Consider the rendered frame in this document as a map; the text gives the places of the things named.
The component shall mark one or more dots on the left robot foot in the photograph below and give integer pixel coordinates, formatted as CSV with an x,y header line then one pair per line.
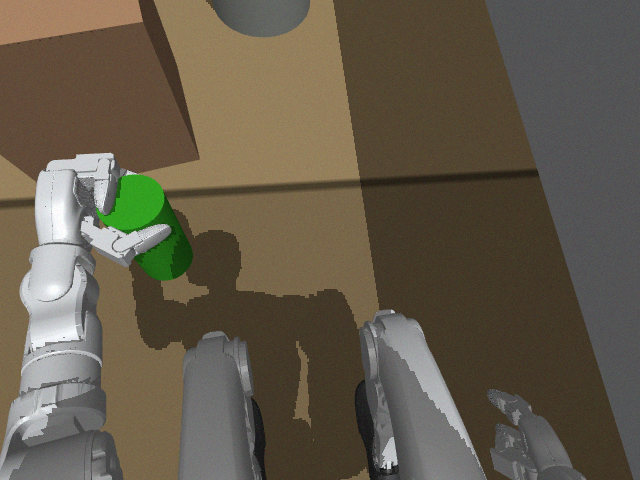
x,y
260,443

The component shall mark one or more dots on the left robot arm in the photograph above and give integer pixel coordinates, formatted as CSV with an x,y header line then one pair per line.
x,y
53,426

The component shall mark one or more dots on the left robot hand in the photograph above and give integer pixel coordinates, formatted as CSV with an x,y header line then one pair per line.
x,y
67,194

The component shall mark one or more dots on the right robot hand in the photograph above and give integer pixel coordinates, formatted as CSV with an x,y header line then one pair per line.
x,y
523,454

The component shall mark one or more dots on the right robot foot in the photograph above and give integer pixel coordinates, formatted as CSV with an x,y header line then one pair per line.
x,y
366,430

